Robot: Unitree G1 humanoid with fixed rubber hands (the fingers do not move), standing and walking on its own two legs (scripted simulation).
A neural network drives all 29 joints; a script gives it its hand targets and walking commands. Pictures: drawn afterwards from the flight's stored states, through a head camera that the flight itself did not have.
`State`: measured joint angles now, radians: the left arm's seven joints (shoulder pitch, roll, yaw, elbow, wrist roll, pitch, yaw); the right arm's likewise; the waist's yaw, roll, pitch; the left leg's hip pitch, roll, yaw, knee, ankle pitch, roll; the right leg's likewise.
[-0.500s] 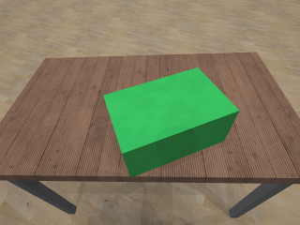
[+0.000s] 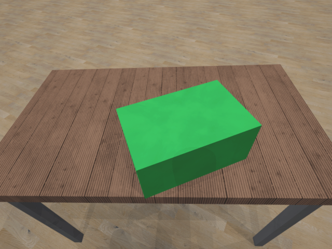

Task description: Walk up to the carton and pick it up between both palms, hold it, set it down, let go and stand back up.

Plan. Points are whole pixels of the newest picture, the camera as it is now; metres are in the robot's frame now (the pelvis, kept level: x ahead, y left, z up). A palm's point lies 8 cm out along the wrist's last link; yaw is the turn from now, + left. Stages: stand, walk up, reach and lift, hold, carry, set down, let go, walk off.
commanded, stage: walk up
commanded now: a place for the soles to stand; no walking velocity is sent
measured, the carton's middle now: (183, 134) +0.43 -0.02 +0.03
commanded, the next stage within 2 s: reach and lift in 1.32 s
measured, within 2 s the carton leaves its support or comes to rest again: neither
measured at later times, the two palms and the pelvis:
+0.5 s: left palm out of the picture +0.07 +0.30 -0.10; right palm out of the picture +0.06 -0.33 -0.11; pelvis +0.00 -0.01 +0.00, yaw +0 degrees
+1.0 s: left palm out of the picture +0.08 +0.29 -0.10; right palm out of the picture +0.07 -0.34 -0.11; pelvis +0.01 -0.03 +0.00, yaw -1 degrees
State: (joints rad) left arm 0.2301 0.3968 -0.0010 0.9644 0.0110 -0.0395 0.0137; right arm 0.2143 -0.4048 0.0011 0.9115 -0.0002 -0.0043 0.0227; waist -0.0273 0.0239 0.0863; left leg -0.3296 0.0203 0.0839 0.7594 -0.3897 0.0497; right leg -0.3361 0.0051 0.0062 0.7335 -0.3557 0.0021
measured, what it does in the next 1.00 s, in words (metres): stands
